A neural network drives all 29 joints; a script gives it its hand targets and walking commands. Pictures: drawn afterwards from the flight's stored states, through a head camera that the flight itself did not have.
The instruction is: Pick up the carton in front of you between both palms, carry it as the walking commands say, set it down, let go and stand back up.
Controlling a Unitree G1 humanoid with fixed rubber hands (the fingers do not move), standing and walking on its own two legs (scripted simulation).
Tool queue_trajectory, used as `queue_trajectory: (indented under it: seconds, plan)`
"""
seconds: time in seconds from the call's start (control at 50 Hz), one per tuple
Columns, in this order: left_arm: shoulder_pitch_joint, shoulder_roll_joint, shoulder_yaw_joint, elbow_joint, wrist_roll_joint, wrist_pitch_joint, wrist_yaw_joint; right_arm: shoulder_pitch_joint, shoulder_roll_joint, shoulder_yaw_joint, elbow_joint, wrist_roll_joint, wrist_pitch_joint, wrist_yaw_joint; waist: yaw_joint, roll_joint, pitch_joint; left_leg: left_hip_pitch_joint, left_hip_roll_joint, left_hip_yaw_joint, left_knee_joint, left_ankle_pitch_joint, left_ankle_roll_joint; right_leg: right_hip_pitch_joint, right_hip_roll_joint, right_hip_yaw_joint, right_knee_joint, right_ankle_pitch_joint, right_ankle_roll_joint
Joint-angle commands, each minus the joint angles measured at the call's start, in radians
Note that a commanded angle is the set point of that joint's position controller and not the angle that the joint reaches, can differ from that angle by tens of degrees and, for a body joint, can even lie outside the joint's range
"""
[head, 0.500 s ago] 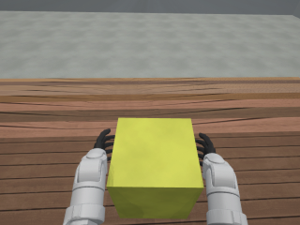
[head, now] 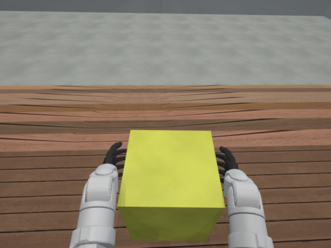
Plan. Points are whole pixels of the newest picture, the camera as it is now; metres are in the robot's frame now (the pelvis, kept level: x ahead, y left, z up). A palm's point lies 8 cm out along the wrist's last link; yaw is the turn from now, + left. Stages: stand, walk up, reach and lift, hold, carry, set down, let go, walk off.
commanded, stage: hold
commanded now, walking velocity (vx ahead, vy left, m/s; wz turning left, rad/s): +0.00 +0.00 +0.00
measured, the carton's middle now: (169, 187) +0.29 +0.00 -0.02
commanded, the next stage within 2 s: carry in 0.54 s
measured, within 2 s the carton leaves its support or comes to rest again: neither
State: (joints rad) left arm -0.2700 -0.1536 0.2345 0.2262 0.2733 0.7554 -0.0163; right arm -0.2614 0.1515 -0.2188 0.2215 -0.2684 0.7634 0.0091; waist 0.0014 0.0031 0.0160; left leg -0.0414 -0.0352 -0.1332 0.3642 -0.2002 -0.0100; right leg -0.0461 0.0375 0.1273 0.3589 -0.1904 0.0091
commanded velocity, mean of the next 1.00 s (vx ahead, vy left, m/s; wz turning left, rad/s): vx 0.25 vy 0.00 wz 0.00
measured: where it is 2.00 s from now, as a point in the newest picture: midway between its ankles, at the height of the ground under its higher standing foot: (159, 190)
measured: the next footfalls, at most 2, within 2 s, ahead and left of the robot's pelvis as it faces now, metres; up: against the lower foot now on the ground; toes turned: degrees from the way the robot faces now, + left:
right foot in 0.96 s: +0.16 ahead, -0.09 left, +0.00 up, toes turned -9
left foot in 1.30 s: +0.45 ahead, +0.14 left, +0.00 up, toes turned +11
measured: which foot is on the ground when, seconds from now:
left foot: down 0.00-0.96, up 0.98-1.00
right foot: down 0.00-0.76, up 0.78-0.94, down 0.96-1.00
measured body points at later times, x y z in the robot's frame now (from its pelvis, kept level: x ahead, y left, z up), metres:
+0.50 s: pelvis +0.00 +0.00 +0.00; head -0.05 +0.00 +0.45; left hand +0.30 +0.15 +0.04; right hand +0.30 -0.15 +0.04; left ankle +0.01 +0.13 -0.75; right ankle +0.01 -0.13 -0.75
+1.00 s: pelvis +0.12 +0.00 -0.01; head +0.10 +0.00 +0.44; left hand +0.40 +0.15 +0.09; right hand +0.39 -0.16 +0.08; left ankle +0.01 +0.13 -0.73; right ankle +0.12 -0.09 -0.75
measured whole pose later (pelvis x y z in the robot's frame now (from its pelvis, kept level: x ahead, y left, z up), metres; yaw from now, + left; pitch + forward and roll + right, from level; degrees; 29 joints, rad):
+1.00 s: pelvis +0.12 +0.00 -0.01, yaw +0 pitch +5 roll -2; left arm -0.09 -0.13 0.06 -0.36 0.08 1.06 0.10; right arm -0.05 0.13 -0.09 -0.42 -0.08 1.08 -0.11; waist -0.02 0.04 -0.17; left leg -0.25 0.07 0.04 0.67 -0.44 -0.01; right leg -0.32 0.00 -0.19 0.47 -0.21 -0.04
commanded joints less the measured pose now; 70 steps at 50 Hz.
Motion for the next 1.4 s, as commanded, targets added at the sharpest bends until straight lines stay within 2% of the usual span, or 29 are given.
queue_trajectory:
  seconds: [0.0,0.5,0.52,0.56,0.58,0.64,0.66,0.7,0.72,0.76,0.78,0.8,0.84,0.88,0.9,0.92,0.94,0.96,0.98,1.0,1.04,1.12,1.2,1.26,1.28,1.3,1.32,1.34,1.38]
  plan:
    - [-0.459,-0.898,-0.55,-0.03,-0.255,-0.021,-0.218,-0.486,0.9,0.545,-0.052,0.257,-0.031,0.216,0.0,0.0,-0.225,0.025,-0.058,0.062,-0.051,0.189,-0.011,0.059,0.057,-0.059,-0.044,0.18,0.011]
    - [-0.479,-0.899,-0.547,-0.019,-0.255,-0.022,-0.221,-0.506,0.901,0.54,-0.042,0.254,-0.031,0.218,0.001,-0.001,-0.213,0.006,-0.056,0.063,-0.05,0.136,-0.008,0.041,0.055,-0.059,-0.042,0.128,0.007]
    - [-0.499,-0.895,-0.557,-0.023,-0.269,-0.019,-0.221,-0.525,0.901,0.548,-0.047,0.26,-0.027,0.219,-0.003,-0.013,-0.201,-0.115,0.107,0.04,0.028,-0.033,0.011,-0.096,-0.117,-0.016,0.023,-0.032,-0.008]
    - [-0.496,-0.898,-0.583,-0.059,-0.283,-0.017,-0.216,-0.533,0.904,0.573,-0.084,0.278,-0.026,0.215,0.003,-0.028,-0.202,-0.184,0.078,0.016,0.006,-0.396,0.016,-0.186,-0.115,0.039,-0.047,-0.453,-0.026]
    - [-0.51,-0.902,-0.606,-0.094,-0.294,-0.014,-0.211,-0.545,0.908,0.599,-0.114,0.296,-0.024,0.211,0.001,-0.037,-0.188,-0.231,0.072,0.025,0.027,-0.479,0.018,-0.208,-0.12,0.051,-0.057,-0.552,-0.036]
    - [-0.483,-0.902,-0.675,-0.194,-0.333,0.009,-0.191,-0.536,0.918,0.683,-0.212,0.342,0.001,0.196,0.006,-0.107,-0.269,-0.259,0.036,0.138,0.181,-0.229,-0.001,-0.159,-0.185,0.097,-0.074,-0.429,-0.075]
    - [-0.463,-0.897,-0.704,-0.235,-0.347,0.025,-0.181,-0.524,0.918,0.717,-0.253,0.361,0.016,0.189,0.004,-0.139,-0.3,-0.261,0.019,0.174,0.173,-0.195,-0.003,-0.138,-0.203,0.108,-0.077,-0.412,-0.09]
    - [-0.452,-0.891,-0.757,-0.329,-0.374,0.068,-0.161,-0.522,0.915,0.767,-0.336,0.394,0.054,0.174,0.001,-0.123,-0.312,-0.205,0.024,0.183,0.093,-0.245,0.008,-0.187,-0.195,0.063,-0.052,-0.465,-0.09]
    - [-0.45,-0.886,-0.774,-0.372,-0.386,0.092,-0.151,-0.522,0.909,0.781,-0.375,0.406,0.075,0.165,-0.001,-0.066,-0.29,-0.147,0.064,0.132,0.031,-0.306,0.023,-0.272,-0.167,0.008,0.011,-0.473,-0.072]
    - [-0.442,-0.869,-0.796,-0.44,-0.405,0.142,-0.129,-0.444,0.872,0.778,-0.412,0.402,0.121,0.14,-0.022,0.233,-0.237,0.021,0.308,-0.25,-0.175,-0.443,0.127,-0.552,-0.046,-0.21,0.38,-0.312,0.008]
    - [-0.439,-0.853,-0.817,-0.479,-0.42,0.168,-0.12,-0.402,0.857,0.773,-0.431,0.395,0.143,0.124,-0.024,0.271,-0.186,0.078,0.38,-0.345,-0.184,-0.288,0.188,-0.675,-0.056,-0.228,0.381,-0.328,0.008]
    - [-0.435,-0.847,-0.837,-0.507,-0.436,0.189,-0.111,-0.382,0.845,0.769,-0.47,0.394,0.165,0.105,-0.03,0.216,-0.186,0.095,0.383,-0.321,-0.157,-0.119,0.211,-0.685,-0.08,-0.206,0.372,-0.35,-0.001]
    - [-0.37,-0.851,-0.848,-0.547,-0.463,0.228,-0.088,-0.334,0.833,0.772,-0.555,0.401,0.207,0.07,-0.031,0.138,-0.263,0.131,0.341,-0.174,-0.102,0.086,0.182,-0.597,-0.056,-0.244,0.272,-0.269,-0.005]
    - [-0.267,-0.842,-0.842,-0.601,-0.466,0.266,-0.052,-0.269,0.82,0.788,-0.636,0.421,0.249,0.038,-0.023,0.161,-0.325,0.096,0.27,-0.015,-0.04,0.157,0.132,-0.43,-0.013,-0.311,0.134,-0.149,-0.001]
    - [-0.215,-0.836,-0.832,-0.624,-0.46,0.285,-0.032,-0.229,0.812,0.789,-0.666,0.428,0.271,0.023,-0.014,0.151,-0.347,0.003,0.238,0.062,0.007,0.104,0.107,-0.261,-0.004,-0.337,0.037,-0.065,-0.001]
    - [-0.177,-0.826,-0.812,-0.647,-0.45,0.303,-0.012,-0.182,0.802,0.789,-0.689,0.431,0.292,0.008,-0.01,0.111,-0.372,-0.152,0.208,0.125,0.083,0.059,0.08,-0.035,-0.024,-0.316,-0.012,-0.022,-0.013]
    - [-0.115,-0.807,-0.783,-0.656,-0.432,0.323,0.011,-0.159,0.775,0.782,-0.711,0.434,0.314,-0.008,0.006,0.024,-0.406,-0.345,0.171,0.194,0.232,-0.003,0.045,0.199,-0.133,-0.181,-0.048,-0.062,-0.043]
    - [-0.068,-0.769,-0.751,-0.672,-0.41,0.337,0.036,-0.152,0.75,0.778,-0.756,0.445,0.338,-0.023,0.021,-0.226,-0.403,-0.617,0.088,0.293,0.493,-0.204,0.005,0.343,-0.392,0.199,-0.124,-0.161,-0.141]
    - [-0.059,-0.758,-0.719,-0.685,-0.39,0.349,0.063,-0.192,0.731,0.788,-0.803,0.465,0.357,-0.036,0.024,-0.267,-0.33,-0.779,0.069,0.235,0.585,-0.339,0.022,0.332,-0.501,0.381,-0.143,-0.069,-0.249]
    - [-0.055,-0.762,-0.701,-0.725,-0.384,0.36,0.083,-0.204,0.745,0.796,-0.823,0.487,0.369,-0.047,0.024,-0.185,-0.283,-0.821,0.124,0.189,0.659,-0.366,0.033,0.288,-0.506,0.348,-0.134,0.01,-0.272]
    - [-0.076,-0.771,-0.705,-0.806,-0.401,0.374,0.112,-0.17,0.755,0.774,-0.832,0.497,0.375,-0.07,0.022,-0.07,-0.276,-0.805,0.161,0.184,0.626,-0.29,0.029,0.23,-0.438,0.181,-0.157,0.033,-0.216]
    - [-0.074,-0.69,-0.718,-0.859,-0.445,0.374,0.155,-0.063,0.695,0.692,-0.82,0.433,0.363,-0.148,0.018,-0.115,-0.249,-0.638,0.115,0.271,0.379,-0.095,0.001,0.111,-0.319,-0.076,-0.18,0.103,-0.145]
    - [-0.028,-0.601,-0.712,-0.861,-0.464,0.368,0.186,0.004,0.607,0.634,-0.824,0.399,0.351,-0.202,0.016,-0.165,-0.202,-0.424,0.075,0.343,0.187,0.069,0.016,-0.022,-0.297,-0.186,-0.158,0.152,-0.107]
    - [-0.011,-0.565,-0.717,-0.872,-0.47,0.37,0.195,0.028,0.567,0.623,-0.818,0.409,0.351,-0.213,-0.008,-0.106,-0.262,-0.08,0.015,0.428,0.136,0.035,0.036,-0.154,-0.228,-0.318,0.11,0.276,-0.049]
    - [0.001,-0.541,-0.709,-0.874,-0.468,0.372,0.196,0.041,0.553,0.618,-0.813,0.411,0.353,-0.215,-0.024,-0.044,-0.314,0.095,0.089,0.332,0.122,-0.026,0.04,-0.26,-0.193,-0.344,0.298,0.191,-0.021]
    - [-0.001,-0.523,-0.704,-0.892,-0.469,0.378,0.196,0.051,0.527,0.612,-0.806,0.412,0.353,-0.218,-0.035,0.184,-0.342,0.168,0.35,-0.139,-0.073,-0.283,0.123,-0.44,-0.094,-0.349,0.605,-0.028,0.025]
    - [-0.006,-0.528,-0.715,-0.892,-0.478,0.384,0.193,0.036,0.551,0.628,-0.807,0.421,0.352,-0.215,-0.033,0.306,-0.351,0.249,0.488,-0.433,-0.185,-0.241,0.237,-0.632,-0.036,-0.255,0.815,-0.301,0.021]
    - [-0.004,-0.557,-0.729,-0.884,-0.484,0.381,0.186,0.023,0.577,0.643,-0.836,0.431,0.352,-0.203,-0.026,0.203,-0.342,0.207,0.495,-0.381,-0.17,-0.128,0.244,-0.667,-0.113,-0.16,0.917,-0.302,-0.005]
    - [-0.003,-0.639,-0.733,-0.86,-0.473,0.371,0.161,-0.02,0.648,0.695,-0.867,0.447,0.339,-0.174,-0.025,0.049,-0.332,0.082,0.437,-0.207,-0.16,-0.02,0.211,-0.652,-0.182,-0.136,0.907,-0.208,-0.032]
